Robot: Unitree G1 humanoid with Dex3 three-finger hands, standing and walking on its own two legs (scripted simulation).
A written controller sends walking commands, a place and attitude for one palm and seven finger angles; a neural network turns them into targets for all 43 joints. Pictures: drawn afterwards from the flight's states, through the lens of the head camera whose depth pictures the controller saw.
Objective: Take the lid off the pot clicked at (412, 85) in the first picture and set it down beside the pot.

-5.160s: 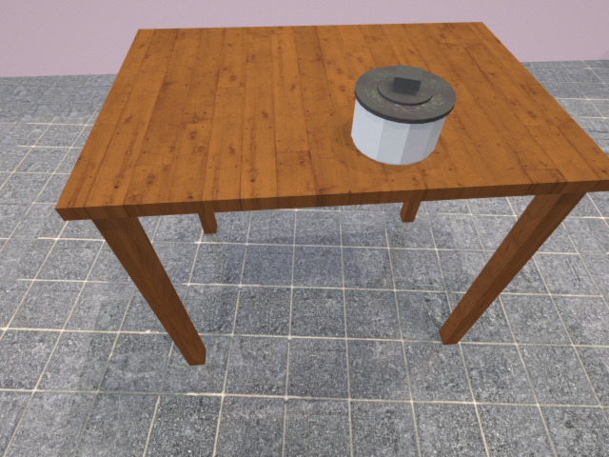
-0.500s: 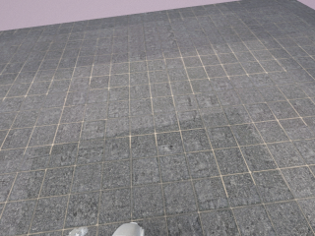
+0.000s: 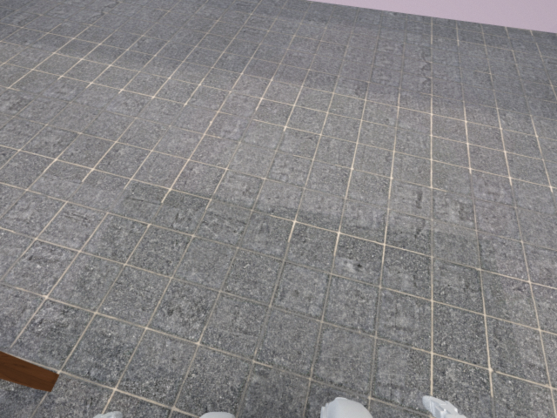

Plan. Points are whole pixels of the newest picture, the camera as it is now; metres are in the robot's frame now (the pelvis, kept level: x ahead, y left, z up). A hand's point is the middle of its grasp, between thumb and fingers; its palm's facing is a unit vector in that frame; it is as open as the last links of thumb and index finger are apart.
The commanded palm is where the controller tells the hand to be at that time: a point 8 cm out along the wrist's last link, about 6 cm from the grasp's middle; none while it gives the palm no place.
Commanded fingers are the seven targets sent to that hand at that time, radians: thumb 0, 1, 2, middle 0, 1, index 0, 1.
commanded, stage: turn to face it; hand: left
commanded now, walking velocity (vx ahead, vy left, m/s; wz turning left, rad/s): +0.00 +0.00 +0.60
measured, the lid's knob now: out of the picture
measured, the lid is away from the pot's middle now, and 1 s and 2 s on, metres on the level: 0.00 0.00 0.00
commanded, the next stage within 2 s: none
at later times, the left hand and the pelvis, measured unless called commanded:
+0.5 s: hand out of the picture +0.01 +0.19 -0.17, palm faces +0.32 -0.92 -0.24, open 7.4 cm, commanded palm none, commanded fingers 0.00 0.90 0.90 -0.20 -0.30 -0.20 -0.30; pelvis +0.01 -0.03 -0.01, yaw +19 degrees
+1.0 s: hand out of the picture +0.01 +0.18 -0.13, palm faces +0.58 -0.75 -0.32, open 7.4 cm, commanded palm none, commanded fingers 0.00 0.90 0.90 -0.20 -0.30 -0.20 -0.30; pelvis +0.04 -0.06 +0.00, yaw +38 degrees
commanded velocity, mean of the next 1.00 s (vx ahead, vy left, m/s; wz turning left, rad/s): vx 0.00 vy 0.00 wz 0.60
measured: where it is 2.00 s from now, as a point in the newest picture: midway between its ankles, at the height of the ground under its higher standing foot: outside the picture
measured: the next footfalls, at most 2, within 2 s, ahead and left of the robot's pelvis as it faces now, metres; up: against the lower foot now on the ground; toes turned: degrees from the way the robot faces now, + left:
right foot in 0.16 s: +0.06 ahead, -0.15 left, +0.00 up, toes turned +4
left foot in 0.52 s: +0.00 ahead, +0.10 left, +0.00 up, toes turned +24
